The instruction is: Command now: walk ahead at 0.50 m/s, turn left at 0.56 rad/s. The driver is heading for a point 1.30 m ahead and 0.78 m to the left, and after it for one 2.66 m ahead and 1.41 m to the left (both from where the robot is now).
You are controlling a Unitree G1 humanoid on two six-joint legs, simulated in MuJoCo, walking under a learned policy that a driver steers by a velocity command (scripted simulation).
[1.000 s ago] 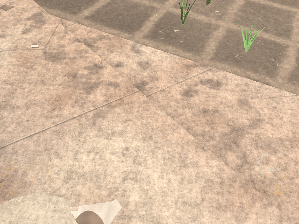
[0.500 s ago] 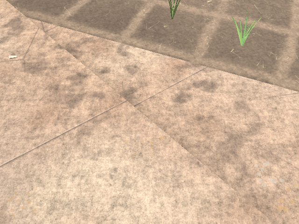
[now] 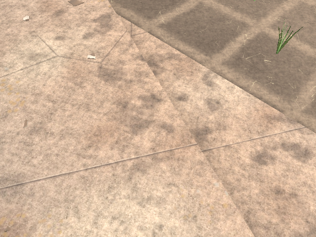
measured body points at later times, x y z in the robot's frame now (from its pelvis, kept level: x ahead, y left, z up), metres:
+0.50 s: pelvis +0.28 +0.00 +0.01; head +0.32 +0.01 +0.46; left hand +0.45 +0.27 -0.07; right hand +0.32 -0.29 -0.11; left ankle +0.10 +0.04 -0.71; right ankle +0.45 -0.08 -0.71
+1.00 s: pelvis +0.51 +0.09 +0.02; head +0.53 +0.12 +0.46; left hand +0.34 +0.30 -0.12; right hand +0.82 +0.05 -0.07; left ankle +0.56 +0.25 -0.69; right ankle +0.45 -0.08 -0.71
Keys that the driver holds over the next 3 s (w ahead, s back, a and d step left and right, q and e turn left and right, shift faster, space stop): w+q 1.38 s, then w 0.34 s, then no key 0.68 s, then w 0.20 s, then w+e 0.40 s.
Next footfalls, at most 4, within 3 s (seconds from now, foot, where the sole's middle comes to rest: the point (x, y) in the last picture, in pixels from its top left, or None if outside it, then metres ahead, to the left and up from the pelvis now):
0.52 right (183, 228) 0.49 -0.06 -0.75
1.04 left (104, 200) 0.60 0.27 -0.75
1.58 right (85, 136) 0.93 0.41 -0.75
2.04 left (29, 143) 0.88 0.67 -0.75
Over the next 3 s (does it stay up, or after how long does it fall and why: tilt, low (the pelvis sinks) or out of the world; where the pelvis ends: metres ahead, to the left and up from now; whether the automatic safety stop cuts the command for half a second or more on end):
stays up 1.00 0.68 0.03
